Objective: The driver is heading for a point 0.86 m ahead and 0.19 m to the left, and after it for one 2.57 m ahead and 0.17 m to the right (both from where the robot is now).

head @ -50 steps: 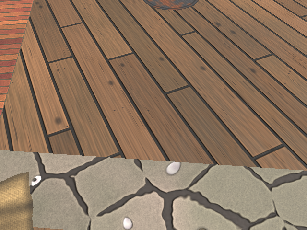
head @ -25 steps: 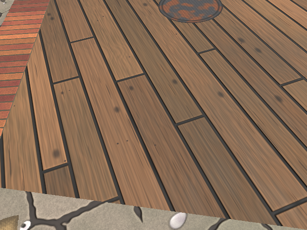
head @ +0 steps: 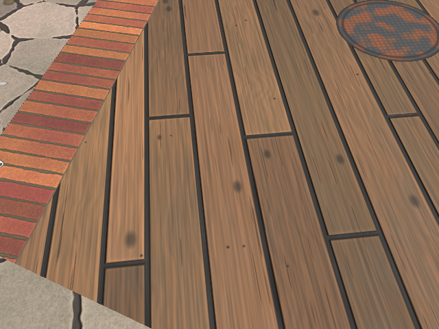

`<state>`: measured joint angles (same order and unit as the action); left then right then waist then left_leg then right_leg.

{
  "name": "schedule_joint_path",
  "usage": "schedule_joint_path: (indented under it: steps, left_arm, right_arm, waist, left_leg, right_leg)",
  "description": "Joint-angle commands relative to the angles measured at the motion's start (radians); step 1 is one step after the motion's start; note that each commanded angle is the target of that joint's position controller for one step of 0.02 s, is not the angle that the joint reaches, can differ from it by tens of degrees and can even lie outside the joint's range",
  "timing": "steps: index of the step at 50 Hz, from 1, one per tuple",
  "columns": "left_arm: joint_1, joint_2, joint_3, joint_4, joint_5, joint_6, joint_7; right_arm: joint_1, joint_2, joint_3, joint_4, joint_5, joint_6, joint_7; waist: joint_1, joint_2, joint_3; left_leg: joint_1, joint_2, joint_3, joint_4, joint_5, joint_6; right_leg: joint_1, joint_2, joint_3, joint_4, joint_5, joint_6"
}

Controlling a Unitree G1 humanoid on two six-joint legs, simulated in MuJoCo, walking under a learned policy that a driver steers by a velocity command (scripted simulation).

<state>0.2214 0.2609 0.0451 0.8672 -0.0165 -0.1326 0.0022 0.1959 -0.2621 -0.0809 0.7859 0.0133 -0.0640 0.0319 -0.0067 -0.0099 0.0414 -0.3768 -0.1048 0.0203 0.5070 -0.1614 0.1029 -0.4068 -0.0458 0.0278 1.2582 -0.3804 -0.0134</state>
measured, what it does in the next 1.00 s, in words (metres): walks ahead, turning left: right foot, then left foot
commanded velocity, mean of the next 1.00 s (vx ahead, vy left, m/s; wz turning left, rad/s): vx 0.38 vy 0.00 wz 0.55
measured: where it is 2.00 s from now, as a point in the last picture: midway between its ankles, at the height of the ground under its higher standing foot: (183, 271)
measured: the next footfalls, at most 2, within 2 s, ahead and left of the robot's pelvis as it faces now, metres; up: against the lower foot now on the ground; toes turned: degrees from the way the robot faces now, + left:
right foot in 0.36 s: +0.39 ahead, -0.12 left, +0.00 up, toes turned +16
left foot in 0.84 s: +0.50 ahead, +0.20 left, +0.00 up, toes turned +31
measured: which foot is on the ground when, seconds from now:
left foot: down 0.00-0.36, up 0.38-0.82, down 0.84-1.00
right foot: up 0.00-0.34, down 0.36-0.84, up 0.86-1.00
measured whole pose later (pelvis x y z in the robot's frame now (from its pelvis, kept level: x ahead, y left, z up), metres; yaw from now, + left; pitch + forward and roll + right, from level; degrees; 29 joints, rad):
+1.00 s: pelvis +0.43 +0.07 +0.00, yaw +33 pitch +3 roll -1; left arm 0.13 0.31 0.05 0.76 0.00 -0.02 0.02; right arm 0.13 -0.28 -0.06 0.60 -0.01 -0.01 0.02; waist 0.00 -0.03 0.07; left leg -0.45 -0.06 0.00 0.51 -0.10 0.07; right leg -0.53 -0.06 0.01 1.18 -0.49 0.05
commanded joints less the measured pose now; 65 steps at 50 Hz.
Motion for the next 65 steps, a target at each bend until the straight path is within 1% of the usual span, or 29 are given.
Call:
schedule_joint_path:
  steps: [1,6,12,15,17,18,19,20,21,22,24,26,29,33,38,41,42,43,44,45,46,48,51,58,60,62,63,64,65]
  left_arm:
    - [-0.001,0.120,0.038,-0.098,0.022,-0.005,0.006]
    - [-0.138,0.070,0.025,-0.162,0.036,0.019,0.014]
    - [-0.298,0.080,0.023,-0.230,0.012,0.004,-0.008]
    - [-0.278,0.118,0.038,-0.239,0.008,-0.013,-0.019]
    - [-0.131,0.151,0.058,-0.207,0.016,-0.024,-0.014]
    - [0.019,0.201,0.074,-0.192,0.033,-0.026,-0.006]
    - [0.149,0.285,0.096,-0.165,0.049,-0.014,-0.002]
    - [0.155,0.219,0.085,-0.157,0.021,-0.006,-0.008]
    - [0.107,0.137,0.063,-0.177,0.016,0.002,-0.004]
    - [0.055,0.113,0.052,-0.185,0.022,0.012,-0.002]
    - [-0.002,0.082,0.038,-0.174,0.031,0.018,-0.003]
    - [-0.008,0.087,0.041,-0.161,0.026,0.012,-0.008]
    - [-0.004,0.130,0.056,-0.136,0.024,0.004,-0.008]
    - [-0.028,0.167,0.065,-0.119,0.020,0.030,0.011]
    - [-0.007,0.210,0.075,-0.100,-0.012,0.060,0.024]
    - [-0.034,0.210,0.080,-0.113,-0.032,0.074,0.031]
    - [0.023,0.174,0.065,-0.118,-0.003,0.072,0.025]
    - [0.119,0.061,0.024,-0.152,0.058,0.064,0.009]
    - [0.121,0.135,0.023,-0.137,0.028,0.056,-0.004]
    - [0.025,0.183,0.037,-0.149,-0.007,0.066,-0.007]
    - [-0.005,0.169,0.032,-0.154,0.000,0.077,0.001]
    - [-0.012,0.165,0.036,-0.145,0.016,0.108,0.020]
    - [0.037,0.130,0.028,-0.129,0.020,0.131,0.031]
    - [-0.048,0.100,0.016,-0.138,0.018,0.144,0.031]
    - [-0.023,0.080,0.013,-0.126,0.023,0.138,0.022]
    - [0.004,0.099,0.012,-0.121,0.050,0.130,0.013]
    - [-0.031,0.173,0.026,-0.134,0.052,0.129,0.015]
    - [-0.048,0.133,0.022,-0.120,0.048,0.126,0.010]
    - [-0.076,0.089,0.007,-0.130,0.051,0.117,0.007]
  right_arm:
    - [0.012,-0.090,-0.017,-0.076,-0.002,-0.016,-0.010]
    - [0.085,-0.155,-0.034,-0.072,0.006,-0.014,-0.038]
    - [0.171,-0.149,-0.033,-0.058,0.017,0.004,-0.045]
    - [0.167,-0.151,-0.035,-0.064,0.014,0.013,-0.053]
    - [0.130,-0.124,-0.026,-0.084,0.010,0.015,-0.053]
    - [0.108,-0.072,-0.006,-0.108,-0.002,0.010,-0.047]
    - [0.246,-0.011,0.014,-0.129,0.019,-0.001,-0.047]
    - [0.274,-0.089,0.008,-0.119,0.032,-0.004,-0.048]
    - [0.184,-0.164,-0.012,-0.118,0.030,0.003,-0.048]
    - [0.114,-0.167,-0.015,-0.132,0.016,0.010,-0.048]
    - [0.071,-0.133,-0.019,-0.153,0.006,0.016,-0.039]
    - [0.089,-0.087,-0.013,-0.157,0.018,0.029,-0.032]
    - [0.038,-0.070,-0.008,-0.188,0.008,0.039,-0.032]
    - [-0.039,-0.051,0.001,-0.204,-0.002,0.033,-0.016]
    - [-0.120,-0.080,-0.015,-0.249,0.000,0.040,0.021]
    - [0.070,-0.159,-0.061,-0.208,-0.009,0.042,0.018]
    - [0.154,-0.232,-0.084,-0.199,-0.010,0.043,-0.005]
    - [0.115,-0.323,-0.082,-0.233,-0.030,0.043,-0.026]
    - [0.121,-0.269,-0.061,-0.265,-0.034,0.038,-0.018]
    - [0.070,-0.207,-0.042,-0.265,-0.030,0.034,-0.011]
    - [0.025,-0.165,-0.028,-0.251,-0.010,0.034,-0.011]
    - [-0.042,-0.142,-0.015,-0.245,-0.010,0.042,-0.016]
    - [-0.077,-0.155,-0.017,-0.233,-0.034,0.036,-0.023]
    - [-0.072,-0.123,0.000,-0.183,-0.036,0.054,-0.037]
    - [-0.077,-0.098,0.013,-0.167,-0.029,0.058,-0.034]
    - [-0.015,-0.052,0.030,-0.134,-0.033,0.053,-0.034]
    - [0.033,-0.058,0.024,-0.129,-0.038,0.047,-0.031]
    - [0.006,-0.058,0.022,-0.130,-0.039,0.045,-0.033]
    - [-0.034,-0.070,0.019,-0.134,-0.039,0.048,-0.035]
  waist:
    - [0.029,-0.001,-0.101]
    - [-0.003,0.044,-0.052]
    - [-0.070,0.104,-0.051]
    - [-0.044,0.131,-0.061]
    - [0.037,0.143,-0.123]
    - [0.108,0.074,-0.247]
    - [0.076,-0.218,-0.397]
    - [0.074,-0.281,-0.383]
    - [0.099,-0.151,-0.241]
    - [0.088,-0.069,-0.153]
    - [0.040,-0.066,-0.055]
    - [0.021,-0.096,-0.040]
    - [0.015,-0.070,-0.018]
    - [0.028,-0.074,-0.033]
    - [0.044,-0.098,-0.058]
    - [-0.066,-0.065,-0.149]
    - [-0.094,0.060,-0.212]
    - [0.013,0.318,-0.308]
    - [-0.048,0.225,-0.527]
    - [-0.062,0.126,-0.422]
    - [-0.036,0.063,-0.318]
    - [0.017,0.055,-0.218]
    - [0.051,0.103,-0.209]
    - [0.002,0.141,-0.166]
    - [0.026,0.129,-0.141]
    - [0.024,0.071,-0.123]
    - [-0.036,-0.054,-0.087]
    - [-0.035,-0.144,-0.076]
    - [-0.027,-0.145,-0.050]
  left_leg:
    - [0.232,0.276,-0.391,-0.275,0.214,0.215]
    - [0.107,0.204,-0.273,-0.289,0.282,0.177]
    - [0.167,0.204,-0.345,-0.206,0.118,0.117]
    - [0.252,0.237,-0.442,-0.118,0.105,0.099]
    - [0.228,0.185,-0.433,0.013,0.189,0.060]
    - [0.114,0.131,-0.360,0.257,0.126,0.022]
    - [-0.240,-0.013,-0.216,0.594,-0.265,-0.054]
    - [-0.412,0.050,-0.217,0.772,-0.426,-0.068]
    - [-0.459,0.097,-0.218,0.835,-0.336,-0.076]
    - [-0.435,0.133,-0.178,0.828,-0.255,-0.081]
    - [-0.366,0.186,-0.164,0.741,-0.175,-0.080]
    - [-0.320,0.204,-0.133,0.694,-0.150,-0.082]
    - [-0.359,0.214,-0.126,0.589,-0.080,-0.102]
    - [-0.263,0.190,-0.046,0.336,0.127,-0.111]
    - [-0.159,0.146,0.009,0.139,0.114,-0.069]
    - [0.098,0.056,0.057,-0.021,0.125,0.004]
    - [0.332,0.143,-0.081,-0.043,0.466,0.060]
    - [0.632,0.436,-0.487,0.049,0.937,0.251]
    - [0.640,0.521,-0.655,-0.041,0.753,0.343]
    - [0.554,0.462,-0.525,-0.069,0.646,0.293]
    - [0.442,0.405,-0.423,-0.078,0.538,0.229]
    - [0.199,0.338,-0.338,-0.133,0.427,0.176]
    - [0.064,0.297,-0.257,-0.171,0.434,0.173]
    - [0.026,0.278,-0.277,-0.210,-0.063,0.133]
    - [-0.001,0.259,-0.277,-0.186,-0.171,0.096]
    - [-0.052,0.193,-0.241,-0.130,-0.273,0.000]
    - [-0.066,0.114,-0.157,-0.077,-0.281,-0.048]
    - [0.056,0.083,-0.090,-0.039,-0.181,-0.080]
    - [0.123,0.089,-0.097,-0.016,-0.112,-0.084]
  right_leg:
    - [-0.220,-0.079,0.061,-0.096,0.054,0.012]
    - [-0.201,-0.036,0.015,-0.429,0.291,0.070]
    - [-0.114,0.041,0.029,-0.725,0.447,0.053]
    - [-0.065,0.051,0.048,-0.787,0.336,0.021]
    - [0.152,0.042,0.033,-0.846,0.331,-0.027]
    - [0.403,-0.102,0.155,-0.818,0.313,-0.093]
    - [0.781,-0.342,0.563,-0.853,0.190,-0.262]
    - [0.793,-0.411,0.776,-0.921,-0.027,-0.291]
    - [0.670,-0.363,0.634,-0.942,-0.069,-0.240]
    - [0.536,-0.316,0.484,-0.956,0.022,-0.199]
    - [0.344,-0.235,0.303,-1.014,0.187,-0.167]
    - [0.275,-0.206,0.195,-1.063,0.260,-0.168]
    - [0.274,-0.223,0.090,-1.088,0.464,-0.192]
    - [0.275,-0.180,-0.105,-1.034,0.739,-0.151]
    - [0.364,-0.211,-0.157,-0.930,0.758,-0.110]
    - [0.354,-0.168,-0.198,-0.617,0.862,-0.057]
    - [0.168,-0.105,-0.212,-0.363,0.592,0.003]
    - [-0.215,0.046,-0.174,0.017,-0.335,0.071]
    - [-0.229,0.053,0.047,0.155,-0.347,0.065]
    - [-0.274,0.014,0.054,0.157,-0.247,0.058]
    - [-0.292,-0.024,0.039,0.076,-0.174,0.056]
    - [-0.178,-0.054,0.035,-0.044,-0.103,0.066]
    - [-0.052,-0.026,0.003,-0.168,-0.045,0.079]
    - [0.065,-0.014,-0.001,-0.493,0.044,0.064]
    - [0.158,0.006,-0.028,-0.664,0.120,0.040]
    - [0.269,-0.054,0.039,-0.807,0.238,-0.006]
    - [0.215,-0.131,0.109,-0.816,0.223,-0.048]
    - [0.062,-0.128,0.132,-0.877,0.013,-0.072]
    - [-0.003,-0.103,0.123,-0.912,-0.083,-0.053]
Velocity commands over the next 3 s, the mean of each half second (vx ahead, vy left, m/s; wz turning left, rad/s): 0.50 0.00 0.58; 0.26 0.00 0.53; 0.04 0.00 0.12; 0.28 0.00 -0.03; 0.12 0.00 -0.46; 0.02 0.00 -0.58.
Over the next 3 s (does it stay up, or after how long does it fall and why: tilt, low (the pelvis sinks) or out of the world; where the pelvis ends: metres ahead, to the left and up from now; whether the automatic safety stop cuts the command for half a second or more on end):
stays up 0.78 0.25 0.01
